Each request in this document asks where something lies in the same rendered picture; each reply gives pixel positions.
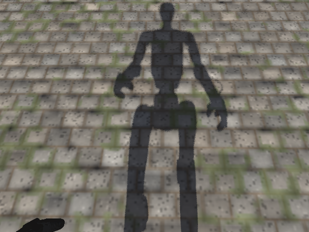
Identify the left robot hand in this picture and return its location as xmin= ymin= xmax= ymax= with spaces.
xmin=16 ymin=218 xmax=65 ymax=232

